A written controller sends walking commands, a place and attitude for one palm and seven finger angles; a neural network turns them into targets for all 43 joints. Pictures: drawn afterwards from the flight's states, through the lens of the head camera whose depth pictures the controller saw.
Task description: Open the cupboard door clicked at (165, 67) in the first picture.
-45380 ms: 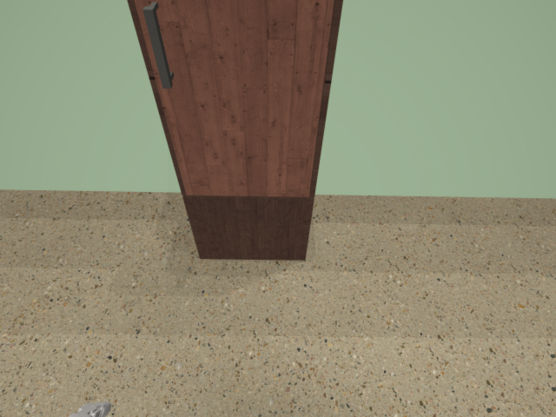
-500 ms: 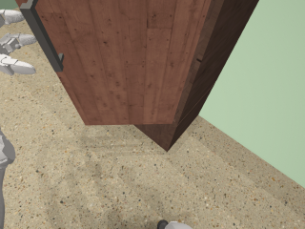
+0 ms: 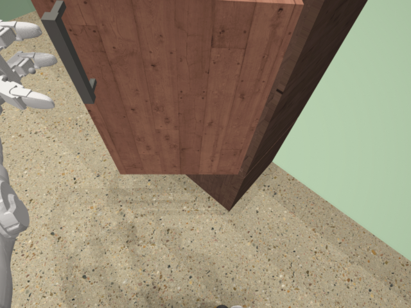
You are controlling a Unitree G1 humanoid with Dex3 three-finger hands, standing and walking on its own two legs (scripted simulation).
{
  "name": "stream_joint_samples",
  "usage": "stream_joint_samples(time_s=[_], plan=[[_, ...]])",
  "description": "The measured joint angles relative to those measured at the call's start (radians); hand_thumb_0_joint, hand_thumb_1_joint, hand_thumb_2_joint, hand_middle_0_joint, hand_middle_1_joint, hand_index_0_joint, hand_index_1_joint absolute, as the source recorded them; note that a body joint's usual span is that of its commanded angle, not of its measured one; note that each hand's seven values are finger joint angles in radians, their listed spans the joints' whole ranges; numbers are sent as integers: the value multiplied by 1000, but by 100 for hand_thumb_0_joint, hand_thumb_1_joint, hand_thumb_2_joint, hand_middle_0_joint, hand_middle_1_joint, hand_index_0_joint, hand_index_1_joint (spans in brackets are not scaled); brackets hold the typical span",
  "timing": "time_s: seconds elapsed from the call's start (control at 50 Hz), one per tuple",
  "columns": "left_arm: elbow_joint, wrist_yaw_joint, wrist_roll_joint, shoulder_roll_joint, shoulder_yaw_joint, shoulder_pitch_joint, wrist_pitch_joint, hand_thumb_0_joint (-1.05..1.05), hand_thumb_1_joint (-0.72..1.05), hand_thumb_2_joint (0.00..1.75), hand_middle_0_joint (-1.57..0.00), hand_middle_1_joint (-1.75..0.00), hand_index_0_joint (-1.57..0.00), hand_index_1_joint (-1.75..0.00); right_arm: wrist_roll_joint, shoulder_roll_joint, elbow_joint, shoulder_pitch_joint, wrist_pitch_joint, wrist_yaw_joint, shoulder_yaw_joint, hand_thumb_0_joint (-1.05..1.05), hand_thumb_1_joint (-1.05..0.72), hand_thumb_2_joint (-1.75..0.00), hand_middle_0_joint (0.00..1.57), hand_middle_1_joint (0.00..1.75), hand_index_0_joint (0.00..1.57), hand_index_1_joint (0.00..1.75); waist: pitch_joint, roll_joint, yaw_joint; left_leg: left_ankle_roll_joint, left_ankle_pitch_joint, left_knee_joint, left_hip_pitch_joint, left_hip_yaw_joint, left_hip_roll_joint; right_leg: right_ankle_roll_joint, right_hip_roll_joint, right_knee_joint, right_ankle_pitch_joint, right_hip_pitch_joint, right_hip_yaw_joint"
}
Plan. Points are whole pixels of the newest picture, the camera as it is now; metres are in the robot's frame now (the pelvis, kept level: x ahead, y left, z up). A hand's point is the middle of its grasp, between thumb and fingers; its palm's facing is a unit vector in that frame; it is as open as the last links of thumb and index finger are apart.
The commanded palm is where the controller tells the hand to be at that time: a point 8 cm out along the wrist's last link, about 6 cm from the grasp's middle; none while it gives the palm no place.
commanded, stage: move the hooked fingers beside the handle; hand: left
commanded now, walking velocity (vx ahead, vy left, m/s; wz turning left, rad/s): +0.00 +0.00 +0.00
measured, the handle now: (76, 58) +0.53 +0.20 +0.16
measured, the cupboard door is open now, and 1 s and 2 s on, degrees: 43 43 43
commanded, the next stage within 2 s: slide the fingers in behind the handle in 0.36 s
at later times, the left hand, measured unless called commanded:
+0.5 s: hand (39, 70) +0.49 +0.24 +0.17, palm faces -0.04 -1.00 +0.00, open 14.0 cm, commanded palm +0.47 +0.29 +0.16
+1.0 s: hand (44, 73) +0.48 +0.23 +0.17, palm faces +0.01 -1.00 -0.01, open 14.5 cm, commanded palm +0.47 +0.25 +0.16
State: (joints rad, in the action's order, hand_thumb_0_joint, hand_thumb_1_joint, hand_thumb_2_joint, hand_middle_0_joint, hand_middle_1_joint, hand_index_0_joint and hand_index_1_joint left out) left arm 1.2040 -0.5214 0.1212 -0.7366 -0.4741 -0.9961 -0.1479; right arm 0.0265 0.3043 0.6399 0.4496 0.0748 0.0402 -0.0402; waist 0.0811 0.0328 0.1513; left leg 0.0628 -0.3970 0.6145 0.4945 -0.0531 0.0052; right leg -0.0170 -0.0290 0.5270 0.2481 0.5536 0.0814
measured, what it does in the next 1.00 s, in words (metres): stands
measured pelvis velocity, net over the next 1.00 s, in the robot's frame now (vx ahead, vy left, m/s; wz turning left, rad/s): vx -0.01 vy -0.01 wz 0.04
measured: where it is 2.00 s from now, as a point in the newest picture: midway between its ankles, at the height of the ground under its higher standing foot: outside the picture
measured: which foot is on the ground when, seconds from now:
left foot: down 0.00-1.00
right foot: down 0.00-1.00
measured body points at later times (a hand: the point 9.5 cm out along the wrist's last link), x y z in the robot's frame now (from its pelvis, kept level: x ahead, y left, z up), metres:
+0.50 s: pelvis -0.02 -0.01 +0.00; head +0.08 +0.00 +0.44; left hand +0.49 +0.30 +0.17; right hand -0.03 -0.29 -0.11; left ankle -0.07 +0.07 -0.73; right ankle -0.01 -0.11 -0.73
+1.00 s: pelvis -0.01 -0.01 +0.00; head +0.08 +0.00 +0.44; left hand +0.48 +0.29 +0.17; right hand -0.01 -0.29 -0.12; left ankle -0.07 +0.07 -0.73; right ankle -0.01 -0.11 -0.73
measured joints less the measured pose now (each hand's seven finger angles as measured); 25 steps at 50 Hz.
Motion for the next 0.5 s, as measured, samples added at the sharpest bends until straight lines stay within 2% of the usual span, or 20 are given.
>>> stream_joint_samples(time_s=[0.2,0.32,0.5], plan=[[14,22,3,30,37,-12,5,-1,-50,30,-30,-120,-30,-120,4,6,-15,-54,-13,6,-4,0,-90,-90,20,30,20,30,-5,-1,-14,0,-1,13,-4,12,5,-1,5,15,7,-7,9],[61,34,-14,8,37,-55,0,-1,-50,30,-30,-120,-30,-120,7,9,-15,-64,-20,14,-14,0,-90,-90,20,30,20,30,-13,-4,-2,-2,2,24,12,14,3,-5,4,22,3,7,12],[93,27,-17,-25,44,-94,-12,-1,-50,30,-30,-120,-30,-120,8,15,-1,-22,-17,23,-19,0,-90,-90,20,30,20,30,-24,-4,17,-5,9,31,35,11,1,-9,2,28,-6,31,10]])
